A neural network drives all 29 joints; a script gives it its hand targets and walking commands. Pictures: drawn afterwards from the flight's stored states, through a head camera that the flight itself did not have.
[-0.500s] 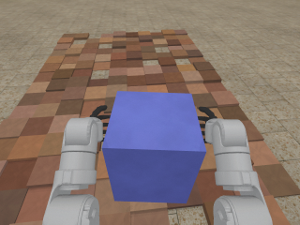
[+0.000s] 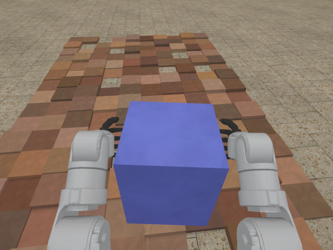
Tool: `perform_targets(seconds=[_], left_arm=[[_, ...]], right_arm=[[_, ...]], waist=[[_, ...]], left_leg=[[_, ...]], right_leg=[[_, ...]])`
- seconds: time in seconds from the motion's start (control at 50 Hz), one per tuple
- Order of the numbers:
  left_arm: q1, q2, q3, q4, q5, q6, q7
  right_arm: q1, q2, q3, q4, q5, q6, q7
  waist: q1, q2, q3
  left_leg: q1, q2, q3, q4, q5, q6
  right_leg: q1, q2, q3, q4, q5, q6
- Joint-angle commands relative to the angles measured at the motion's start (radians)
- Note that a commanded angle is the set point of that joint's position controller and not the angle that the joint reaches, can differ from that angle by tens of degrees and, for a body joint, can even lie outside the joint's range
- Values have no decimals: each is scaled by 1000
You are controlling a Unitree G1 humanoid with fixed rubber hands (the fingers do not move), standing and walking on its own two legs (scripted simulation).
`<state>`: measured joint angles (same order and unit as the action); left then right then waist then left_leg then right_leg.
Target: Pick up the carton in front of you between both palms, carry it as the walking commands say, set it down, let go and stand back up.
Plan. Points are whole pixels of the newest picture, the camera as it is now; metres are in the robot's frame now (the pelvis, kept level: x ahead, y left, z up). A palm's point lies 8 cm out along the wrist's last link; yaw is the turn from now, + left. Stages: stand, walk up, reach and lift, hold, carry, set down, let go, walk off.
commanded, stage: carry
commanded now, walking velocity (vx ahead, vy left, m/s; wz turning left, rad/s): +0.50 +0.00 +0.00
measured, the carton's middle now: (169, 164) +0.34 +0.00 +0.05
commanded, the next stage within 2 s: none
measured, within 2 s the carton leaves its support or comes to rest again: neither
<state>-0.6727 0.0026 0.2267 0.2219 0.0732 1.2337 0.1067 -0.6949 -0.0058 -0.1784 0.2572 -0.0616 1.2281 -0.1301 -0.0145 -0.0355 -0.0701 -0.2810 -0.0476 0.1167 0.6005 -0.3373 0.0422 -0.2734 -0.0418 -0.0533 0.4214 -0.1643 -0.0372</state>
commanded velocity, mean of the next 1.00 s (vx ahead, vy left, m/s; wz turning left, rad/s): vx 0.50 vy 0.00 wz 0.00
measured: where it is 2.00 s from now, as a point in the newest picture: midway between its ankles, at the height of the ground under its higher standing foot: (163, 164)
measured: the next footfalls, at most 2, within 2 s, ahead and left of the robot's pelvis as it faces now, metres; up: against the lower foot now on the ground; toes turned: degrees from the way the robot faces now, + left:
right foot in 0.54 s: +0.24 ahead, -0.05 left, +0.00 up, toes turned -4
left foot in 0.94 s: +0.56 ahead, +0.12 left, +0.02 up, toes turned +6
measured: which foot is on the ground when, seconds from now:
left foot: down 0.00-0.54, up 0.56-0.92, down 0.94-1.00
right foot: down 0.00-0.28, up 0.30-0.52, down 0.54-0.94, up 0.96-1.00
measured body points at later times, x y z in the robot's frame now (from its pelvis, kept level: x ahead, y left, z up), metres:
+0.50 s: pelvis +0.12 +0.02 -0.01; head +0.10 +0.01 +0.44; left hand +0.50 +0.15 +0.17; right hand +0.48 -0.15 +0.16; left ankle -0.01 +0.10 -0.72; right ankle +0.17 -0.06 -0.73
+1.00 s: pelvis +0.40 +0.04 -0.02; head +0.46 +0.05 +0.43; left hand +0.81 +0.20 +0.12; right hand +0.81 -0.10 +0.12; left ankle +0.52 +0.12 -0.72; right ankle +0.23 -0.05 -0.66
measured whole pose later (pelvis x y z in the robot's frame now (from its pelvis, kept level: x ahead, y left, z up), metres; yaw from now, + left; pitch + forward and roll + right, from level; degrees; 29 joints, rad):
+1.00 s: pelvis +0.40 +0.04 -0.02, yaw +0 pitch +5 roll +1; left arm -0.85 0.03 0.30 0.08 0.04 1.30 0.14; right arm -0.87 0.03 -0.28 0.11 -0.11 1.29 -0.14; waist 0.00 -0.03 0.05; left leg -0.60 -0.02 0.16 0.66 -0.13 0.08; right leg -0.30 0.02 -0.01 1.10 -0.44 -0.03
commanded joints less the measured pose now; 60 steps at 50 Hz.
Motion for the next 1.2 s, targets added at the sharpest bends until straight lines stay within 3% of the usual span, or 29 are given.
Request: perform_targets(seconds=[0.0, 0.06, 0.1, 0.14, 0.2, 0.24, 0.26, 0.28, 0.32, 0.36, 0.42, 0.44, 0.48, 0.5, 0.52, 0.54, 0.56, 0.62, 0.66, 0.78, 0.84, 0.88, 0.9, 0.92, 0.94, 0.96, 1.0, 1.04, 1.18], left_arm=[[-762, -1101, -553, -117, -428, -26, -233], [-814, -1088, -568, -172, -443, -22, -225], [-841, -1055, -573, -205, -447, -12, -211], [-875, -1019, -576, -243, -456, 5, -194], [-909, -985, -576, -272, -471, 45, -176], [-906, -973, -557, -241, -466, 70, -174], [-898, -974, -543, -209, -462, 82, -177], [-892, -974, -527, -172, -455, 93, -181], [-914, -971, -504, -111, -441, 104, -189], [-903, -996, -478, -40, -431, 107, -196], [-892, -1035, -440, 7, -411, 99, -197], [-905, -1038, -432, -1, -407, 96, -195], [-913, -1028, -414, -12, -395, 93, -187], [-877, -1007, -399, 1, -382, 92, -184], [-833, -999, -383, 12, -372, 93, -185], [-851, -983, -380, 15, -362, 88, -182], [-903, -999, -397, -16, -369, 84, -183], [-1035, -1097, -495, -169, -461, 75, -194], [-1082, -1124, -535, -247, -509, 70, -194], [-1060, -1084, -583, -364, -541, 78, -190], [-988, -1054, -587, -322, -520, 85, -199], [-939, -1052, -582, -273, -506, 84, -209], [-934, -1056, -585, -254, -500, 81, -214], [-940, -1052, -591, -234, -487, 77, -218], [-925, -1093, -587, -207, -482, 81, -226], [-913, -1082, -587, -180, -465, 81, -227], [-908, -1115, -575, -186, -437, 64, -222], [-883, -1125, -573, -216, -408, 41, -206], [-723, -1086, -621, -263, -317, -22, -159]], right_arm=[[-749, 1154, 544, -148, 437, -38, 237], [-817, 1150, 560, -201, 457, -31, 231], [-861, 1135, 572, -226, 479, -16, 224], [-894, 1105, 573, -248, 495, 0, 214], [-874, 1054, 541, -236, 486, 33, 199], [-841, 1020, 507, -200, 467, 56, 196], [-829, 1004, 490, -177, 457, 66, 197], [-822, 991, 474, -152, 449, 74, 198], [-858, 988, 455, -134, 440, 86, 202], [-896, 1003, 446, -138, 443, 90, 206], [-978, 1064, 454, -169, 473, 81, 218], [-1016, 1086, 463, -186, 488, 77, 221], [-1040, 1117, 471, -191, 513, 77, 225], [-1038, 1114, 468, -183, 518, 80, 227], [-1028, 1099, 458, -163, 506, 83, 228], [-1002, 1107, 443, -133, 491, 92, 230], [-1020, 1105, 434, -125, 478, 96, 227], [-992, 1111, 432, -141, 457, 87, 214], [-970, 1107, 430, -174, 444, 83, 198], [-903, 1015, 454, -262, 370, 81, 155], [-832, 983, 457, -232, 330, 89, 153], [-812, 981, 467, -203, 321, 90, 163], [-803, 987, 472, -189, 323, 87, 171], [-791, 995, 471, -183, 331, 81, 182], [-792, 976, 463, -175, 322, 71, 188], [-767, 1012, 470, -153, 337, 69, 197], [-818, 1098, 510, -219, 391, 52, 221], [-906, 1168, 557, -315, 452, 32, 241], [-873, 1183, 657, -388, 529, -11, 278]], waist=[[15, -13, -395], [18, -74, -343], [28, -129, -301], [35, -111, -315], [21, -35, -372], [-5, 33, -395], [-26, 116, -375], [-40, 183, -322], [-71, 178, -233], [-98, 147, -228], [-81, 161, -252], [-54, 167, -262], [55, 104, -354], [109, 17, -419], [140, -72, -424], [90, -213, -422], [87, -171, -425], [75, -9, -360], [68, -32, -374], [100, -55, -372], [104, -97, -364], [45, -120, -421], [-26, -122, -489], [-88, -65, -535], [-71, 257, -688], [-76, 293, -734], [-85, 151, -600], [-60, 108, -529], [-50, 148, -482]], left_leg=[[65, 124, -127, -86, 128, 16], [-40, 73, -65, -23, -83, 14], [-147, 52, -27, 8, -153, 20], [-125, 50, -22, -44, -105, 33], [41, 60, -44, -116, -57, 57], [192, 134, -161, -138, -83, 100], [284, 211, -282, -168, -58, 140], [353, 283, -393, -181, 38, 188], [448, 343, -477, -173, 291, 256], [488, 344, -449, -157, 331, 239], [429, 301, -339, -166, 285, 175], [364, 276, -277, -149, 333, 146], [121, 189, -70, 52, 555, 71], [-13, 145, -3, 232, 502, 40], [-217, 80, -15, 432, 57, 22], [-455, -40, -52, 599, -211, 4], [-520, 29, -123, 734, -186, 31], [-561, 94, -126, 753, -76, 17], [-558, 105, -117, 703, -37, 0], [-589, 92, -30, 421, 26, -16], [-409, 15, 70, 138, 176, 1], [-110, -66, 138, -38, 297, 28], [125, -39, 122, -136, 420, 54], [389, 93, -35, -111, 457, 83], [705, 438, -585, -94, 706, 275], [759, 437, -697, -130, 642, 332], [672, 376, -529, -121, 582, 240], [542, 328, -437, -174, 507, 177], [502, 310, -287, -223, 584, 184]], right_leg=[[202, -135, 109, -21, 223, -26], [212, -180, 213, -161, -298, -58], [233, -230, 295, -203, -473, -106], [231, -229, 274, -187, -428, -123], [185, -158, 157, -98, -292, -89], [54, -106, 68, 56, -213, -47], [-85, -61, -6, 185, -173, -14], [-246, -17, -58, 268, -198, 8], [-471, 35, -59, 322, -368, 5], [-527, 40, -36, 319, -352, -6], [-397, 48, -43, 229, -203, -3], [-289, 58, -59, 183, -146, -7], [187, 124, -167, 44, 4, -31], [434, 103, -142, 47, 0, -37], [570, -76, 136, 9, -187, -58], [623, -289, 628, -120, -191, -186], [602, -350, 686, -102, -227, -262], [450, -262, 434, -52, 76, -208], [427, -222, 351, -47, 140, -180], [461, -170, 215, -11, 463, -189], [432, -98, 81, 38, 715, -138], [366, -75, -1, 178, 957, -81], [285, -72, -49, 331, 911, -40], [65, -58, -37, 503, 596, -8], [-277, 106, -3, 822, -208, 37], [-389, 131, 89, 1026, -341, 24], [-519, 54, 105, 990, -278, -2], [-470, 20, 96, 830, -203, 1], [-450, 11, 0, 490, -141, 43]])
